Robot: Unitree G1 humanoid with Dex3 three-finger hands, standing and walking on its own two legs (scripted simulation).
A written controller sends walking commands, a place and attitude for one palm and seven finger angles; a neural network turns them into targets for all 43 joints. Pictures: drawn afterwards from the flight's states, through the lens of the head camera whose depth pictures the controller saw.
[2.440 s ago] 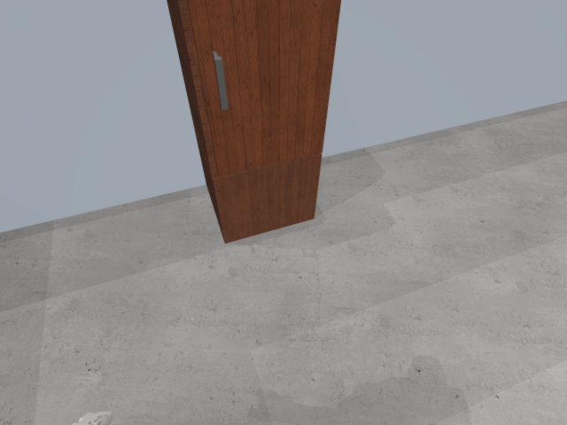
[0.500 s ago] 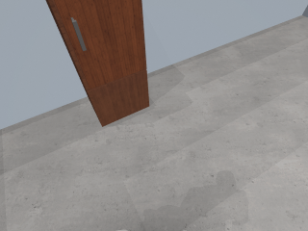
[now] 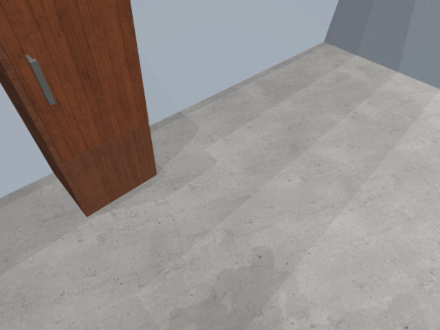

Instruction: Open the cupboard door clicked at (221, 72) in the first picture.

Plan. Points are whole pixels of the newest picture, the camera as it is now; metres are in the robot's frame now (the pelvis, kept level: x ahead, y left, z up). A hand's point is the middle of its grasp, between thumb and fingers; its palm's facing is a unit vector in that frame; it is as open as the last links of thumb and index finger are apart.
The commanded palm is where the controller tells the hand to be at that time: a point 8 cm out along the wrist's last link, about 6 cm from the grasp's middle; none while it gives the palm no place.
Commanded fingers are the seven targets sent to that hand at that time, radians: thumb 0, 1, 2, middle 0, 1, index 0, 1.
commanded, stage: walk to a spot facing it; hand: left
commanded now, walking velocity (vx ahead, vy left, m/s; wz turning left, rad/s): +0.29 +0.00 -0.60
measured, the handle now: (40, 80) +0.74 +0.62 +0.01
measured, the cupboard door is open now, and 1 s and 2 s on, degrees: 0 0 0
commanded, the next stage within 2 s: turn to face it in 1.04 s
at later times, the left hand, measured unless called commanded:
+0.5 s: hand (208, 244) +0.37 +0.05 -0.19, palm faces -0.40 -0.91 -0.14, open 7.3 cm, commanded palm none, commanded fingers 0.00 0.90 0.90 -0.20 -0.30 -0.20 -0.30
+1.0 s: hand (195, 208) +0.47 +0.10 -0.18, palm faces -0.49 -0.86 -0.18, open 7.3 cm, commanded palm none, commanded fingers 0.00 0.90 0.90 -0.20 -0.30 -0.20 -0.30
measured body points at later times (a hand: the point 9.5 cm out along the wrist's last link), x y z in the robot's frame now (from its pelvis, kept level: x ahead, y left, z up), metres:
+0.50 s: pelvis +0.16 -0.06 -0.03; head +0.22 -0.06 +0.41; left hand +0.39 +0.10 -0.17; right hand -0.04 -0.22 -0.16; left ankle +0.03 +0.11 -0.65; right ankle +0.22 -0.15 -0.74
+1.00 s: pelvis +0.35 -0.06 +0.00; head +0.38 -0.05 +0.45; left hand +0.49 +0.15 -0.17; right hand +0.33 -0.32 -0.12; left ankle +0.42 +0.01 -0.74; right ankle +0.25 -0.15 -0.65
